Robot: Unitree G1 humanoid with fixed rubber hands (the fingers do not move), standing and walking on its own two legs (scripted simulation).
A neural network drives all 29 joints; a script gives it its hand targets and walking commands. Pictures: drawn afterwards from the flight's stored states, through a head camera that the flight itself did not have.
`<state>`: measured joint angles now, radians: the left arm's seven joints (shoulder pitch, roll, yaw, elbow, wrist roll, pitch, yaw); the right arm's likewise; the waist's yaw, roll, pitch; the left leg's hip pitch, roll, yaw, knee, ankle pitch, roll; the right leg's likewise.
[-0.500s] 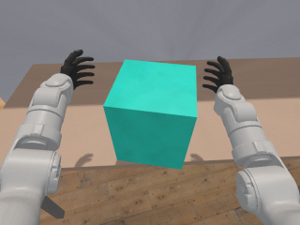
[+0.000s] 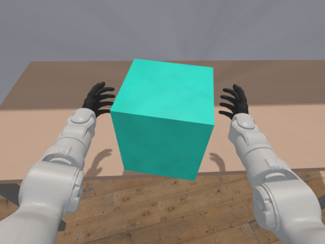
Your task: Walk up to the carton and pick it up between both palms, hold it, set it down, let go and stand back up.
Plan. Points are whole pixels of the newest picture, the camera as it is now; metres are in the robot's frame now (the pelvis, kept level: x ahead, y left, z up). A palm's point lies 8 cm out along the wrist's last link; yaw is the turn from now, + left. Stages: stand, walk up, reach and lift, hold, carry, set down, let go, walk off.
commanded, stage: reach and lift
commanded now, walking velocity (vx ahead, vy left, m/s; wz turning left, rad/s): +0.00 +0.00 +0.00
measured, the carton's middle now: (165, 122) +0.44 -0.01 +0.06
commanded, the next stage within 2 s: none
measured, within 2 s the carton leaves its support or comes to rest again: neither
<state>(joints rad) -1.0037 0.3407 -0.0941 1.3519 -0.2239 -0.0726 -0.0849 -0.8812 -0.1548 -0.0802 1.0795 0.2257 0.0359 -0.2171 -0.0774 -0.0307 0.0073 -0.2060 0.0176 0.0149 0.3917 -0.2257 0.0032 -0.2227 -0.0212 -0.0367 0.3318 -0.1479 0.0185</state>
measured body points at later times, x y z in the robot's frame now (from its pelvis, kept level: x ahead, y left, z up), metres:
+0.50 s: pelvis +0.00 +0.00 +0.00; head +0.03 +0.02 +0.45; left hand +0.46 +0.15 +0.10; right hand +0.42 -0.18 +0.10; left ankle -0.02 +0.12 -0.75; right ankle +0.01 -0.13 -0.75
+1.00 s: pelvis +0.00 +0.00 +0.00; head +0.03 +0.02 +0.45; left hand +0.46 +0.14 +0.10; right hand +0.42 -0.17 +0.10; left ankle -0.02 +0.12 -0.75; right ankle +0.01 -0.13 -0.75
